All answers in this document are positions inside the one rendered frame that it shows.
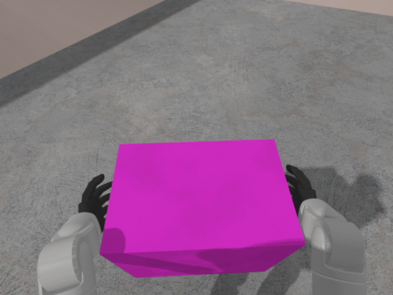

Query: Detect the right robot forearm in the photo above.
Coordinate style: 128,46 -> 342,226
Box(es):
298,199 -> 367,295

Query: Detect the robot left hand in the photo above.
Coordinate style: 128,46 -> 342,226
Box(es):
78,174 -> 112,233

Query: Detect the left robot forearm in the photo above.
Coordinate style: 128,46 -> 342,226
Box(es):
37,212 -> 102,295

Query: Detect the robot right hand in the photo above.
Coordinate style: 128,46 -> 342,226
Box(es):
285,165 -> 316,217

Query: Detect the carton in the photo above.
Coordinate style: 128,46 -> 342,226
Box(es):
99,139 -> 306,278

